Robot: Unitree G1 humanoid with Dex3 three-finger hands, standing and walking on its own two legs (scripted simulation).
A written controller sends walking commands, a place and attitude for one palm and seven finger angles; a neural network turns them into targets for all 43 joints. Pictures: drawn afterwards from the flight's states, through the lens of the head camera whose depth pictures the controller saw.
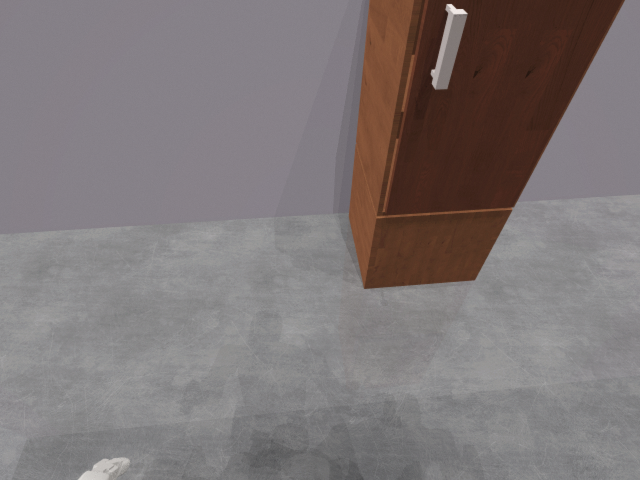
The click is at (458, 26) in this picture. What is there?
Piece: cupboard door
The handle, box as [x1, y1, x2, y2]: [431, 4, 467, 89]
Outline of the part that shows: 451,4 446,5 445,9 448,12 448,16 436,66 434,70 431,70 431,75 433,77 432,84 435,89 447,87 467,14 462,9 456,9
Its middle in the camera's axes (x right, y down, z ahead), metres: +0.25 -0.39 +0.78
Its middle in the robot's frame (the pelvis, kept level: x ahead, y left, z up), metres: +0.87 -0.20 +0.16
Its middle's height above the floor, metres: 0.92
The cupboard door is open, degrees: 0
